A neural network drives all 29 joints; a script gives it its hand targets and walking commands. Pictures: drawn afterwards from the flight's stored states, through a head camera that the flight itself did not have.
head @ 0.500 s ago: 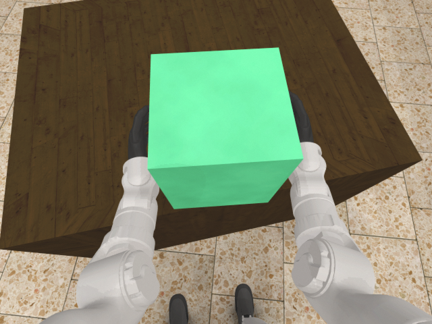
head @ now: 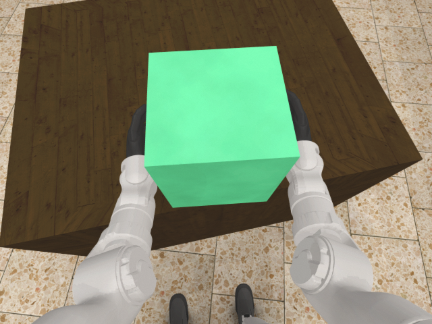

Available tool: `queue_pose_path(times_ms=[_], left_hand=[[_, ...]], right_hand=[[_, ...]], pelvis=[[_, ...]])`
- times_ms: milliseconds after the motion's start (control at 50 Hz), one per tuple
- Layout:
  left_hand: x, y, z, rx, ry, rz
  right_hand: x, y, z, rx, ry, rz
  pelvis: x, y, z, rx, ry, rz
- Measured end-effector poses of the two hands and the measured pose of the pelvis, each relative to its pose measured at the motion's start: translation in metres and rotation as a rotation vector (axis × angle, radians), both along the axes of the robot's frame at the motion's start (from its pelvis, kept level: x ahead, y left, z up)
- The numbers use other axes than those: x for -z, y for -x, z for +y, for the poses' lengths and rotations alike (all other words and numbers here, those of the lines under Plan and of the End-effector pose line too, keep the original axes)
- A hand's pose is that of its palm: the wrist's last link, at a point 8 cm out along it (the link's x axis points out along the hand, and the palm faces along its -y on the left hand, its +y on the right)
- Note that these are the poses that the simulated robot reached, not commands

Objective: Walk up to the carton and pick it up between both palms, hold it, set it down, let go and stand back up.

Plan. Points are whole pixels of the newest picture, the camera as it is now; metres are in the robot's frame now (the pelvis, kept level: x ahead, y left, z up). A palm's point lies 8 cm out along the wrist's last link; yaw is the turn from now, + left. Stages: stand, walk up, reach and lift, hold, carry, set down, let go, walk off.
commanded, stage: reach and lift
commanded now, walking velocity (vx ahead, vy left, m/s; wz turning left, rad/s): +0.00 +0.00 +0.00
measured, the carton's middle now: (216, 138) +0.43 -0.03 -0.01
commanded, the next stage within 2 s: none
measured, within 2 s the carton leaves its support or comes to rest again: leaves its support in 1.54 s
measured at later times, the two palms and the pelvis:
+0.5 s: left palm (138, 149) +0.42 +0.12 -0.01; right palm (297, 133) +0.42 -0.18 +0.01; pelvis +0.00 +0.00 +0.00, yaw +0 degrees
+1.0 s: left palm (138, 152) +0.42 +0.12 -0.01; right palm (298, 138) +0.41 -0.18 +0.01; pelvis -0.01 +0.00 -0.01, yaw +0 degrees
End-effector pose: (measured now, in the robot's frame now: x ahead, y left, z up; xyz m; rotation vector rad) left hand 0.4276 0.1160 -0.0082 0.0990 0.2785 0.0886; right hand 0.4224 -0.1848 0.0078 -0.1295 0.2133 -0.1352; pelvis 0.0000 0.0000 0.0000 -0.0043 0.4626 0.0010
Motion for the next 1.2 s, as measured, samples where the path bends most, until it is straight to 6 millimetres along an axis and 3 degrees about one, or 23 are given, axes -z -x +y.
queue_pose_path(times_ms=[1200], left_hand=[[0.001, 0.012, 0.001, -0.013, 0.100, -0.035]], right_hand=[[0.001, 0.016, 0.003, 0.031, -0.050, -0.059]], pelvis=[[0.014, 0.009, -0.004, -0.003, 0.005, 0.067]])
